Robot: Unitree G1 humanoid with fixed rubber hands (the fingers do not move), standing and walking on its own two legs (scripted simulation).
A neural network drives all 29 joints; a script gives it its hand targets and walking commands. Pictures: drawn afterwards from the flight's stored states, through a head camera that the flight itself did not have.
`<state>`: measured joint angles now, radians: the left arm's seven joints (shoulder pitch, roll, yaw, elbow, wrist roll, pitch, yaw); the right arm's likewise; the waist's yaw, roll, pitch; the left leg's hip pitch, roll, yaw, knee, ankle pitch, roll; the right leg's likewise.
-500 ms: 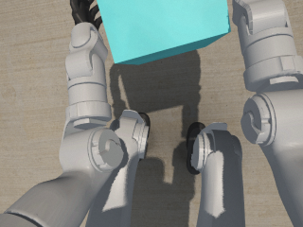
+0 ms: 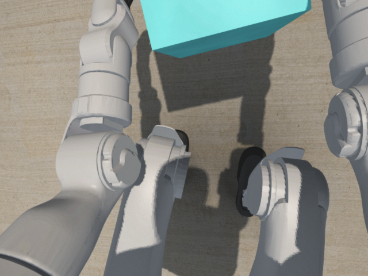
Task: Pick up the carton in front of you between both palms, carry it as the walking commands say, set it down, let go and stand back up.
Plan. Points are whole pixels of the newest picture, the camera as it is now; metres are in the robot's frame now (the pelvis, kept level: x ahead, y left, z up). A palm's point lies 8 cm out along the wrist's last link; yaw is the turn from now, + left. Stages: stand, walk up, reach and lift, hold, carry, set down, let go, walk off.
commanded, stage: set down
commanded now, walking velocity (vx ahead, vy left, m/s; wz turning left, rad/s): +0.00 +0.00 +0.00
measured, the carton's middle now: out of the picture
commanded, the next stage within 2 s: none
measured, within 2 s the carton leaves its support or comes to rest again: rests again in 0.30 s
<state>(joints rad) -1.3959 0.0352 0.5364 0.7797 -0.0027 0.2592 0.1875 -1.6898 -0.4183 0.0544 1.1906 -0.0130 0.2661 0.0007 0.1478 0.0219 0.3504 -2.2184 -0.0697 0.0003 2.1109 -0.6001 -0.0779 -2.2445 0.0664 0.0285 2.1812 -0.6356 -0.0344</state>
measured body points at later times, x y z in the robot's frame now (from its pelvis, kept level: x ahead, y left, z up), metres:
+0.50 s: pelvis -0.01 -0.01 -0.02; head +0.37 -0.04 +0.21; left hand +0.53 +0.20 -0.18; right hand +0.60 -0.11 -0.20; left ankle +0.11 +0.13 -0.35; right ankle +0.08 -0.10 -0.35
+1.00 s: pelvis -0.01 +0.00 -0.02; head +0.38 -0.04 +0.20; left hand +0.51 +0.20 -0.21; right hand +0.60 -0.13 -0.22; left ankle +0.11 +0.13 -0.35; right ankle +0.08 -0.10 -0.35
